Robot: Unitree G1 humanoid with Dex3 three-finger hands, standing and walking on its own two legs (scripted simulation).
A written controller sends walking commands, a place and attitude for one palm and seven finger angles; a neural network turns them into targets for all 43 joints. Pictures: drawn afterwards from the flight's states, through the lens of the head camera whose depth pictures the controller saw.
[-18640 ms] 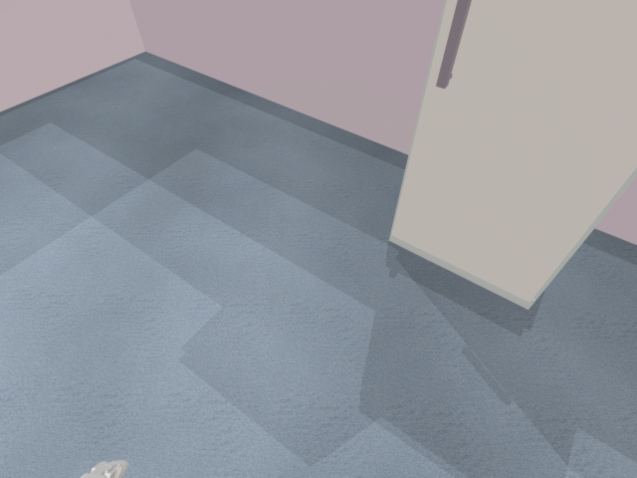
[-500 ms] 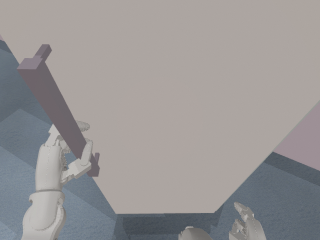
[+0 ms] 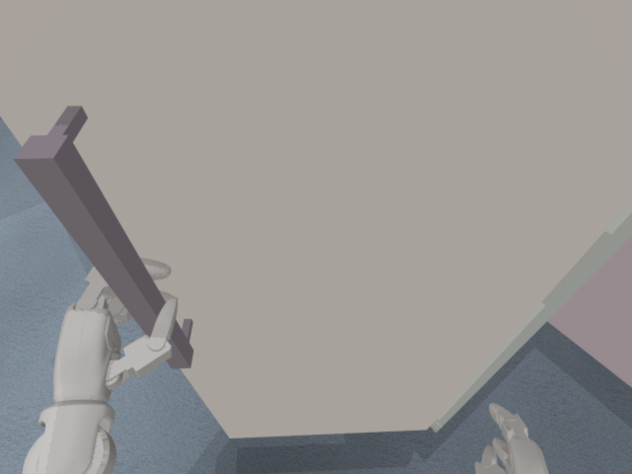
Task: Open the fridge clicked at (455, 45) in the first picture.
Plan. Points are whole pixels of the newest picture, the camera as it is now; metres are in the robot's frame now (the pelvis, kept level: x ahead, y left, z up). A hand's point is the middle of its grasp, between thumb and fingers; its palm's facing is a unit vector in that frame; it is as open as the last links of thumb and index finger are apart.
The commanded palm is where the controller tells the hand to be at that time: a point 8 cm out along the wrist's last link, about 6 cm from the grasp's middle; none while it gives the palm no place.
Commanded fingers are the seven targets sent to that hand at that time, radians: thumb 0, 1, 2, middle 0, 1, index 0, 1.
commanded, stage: walk backward, drawing the door open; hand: left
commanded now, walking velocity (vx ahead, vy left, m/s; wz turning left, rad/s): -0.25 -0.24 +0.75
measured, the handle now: (142, 272) +0.28 +0.19 +0.16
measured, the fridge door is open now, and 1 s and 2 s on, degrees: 55 77 75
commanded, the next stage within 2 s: stop walking and hold the door back in 0.34 s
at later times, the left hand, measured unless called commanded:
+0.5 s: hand out of the picture +0.07 +0.10 +0.12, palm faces +0.58 -0.74 -0.34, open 6.8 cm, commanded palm +0.03 +0.14 +0.11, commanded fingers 0.00 0.90 0.90 -0.45 -1.40 -0.45 -1.40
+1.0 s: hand out of the picture +0.07 +0.09 +0.13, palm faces +0.63 -0.74 -0.24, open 6.1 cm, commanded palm +0.03 +0.13 +0.11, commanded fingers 0.00 0.90 0.90 -0.45 -1.40 -0.45 -1.40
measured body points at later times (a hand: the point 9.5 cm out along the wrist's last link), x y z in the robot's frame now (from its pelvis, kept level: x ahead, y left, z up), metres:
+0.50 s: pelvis -0.08 -0.18 +0.00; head -0.03 -0.19 +0.44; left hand +0.04 +0.13 +0.14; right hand +0.15 -0.34 -0.12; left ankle -0.13 -0.05 -0.65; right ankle -0.02 -0.26 -0.74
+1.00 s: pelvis -0.17 -0.25 +0.00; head -0.15 -0.25 +0.45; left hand +0.03 +0.13 +0.14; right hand +0.07 -0.37 -0.11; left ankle -0.24 -0.14 -0.74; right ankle -0.08 -0.32 -0.69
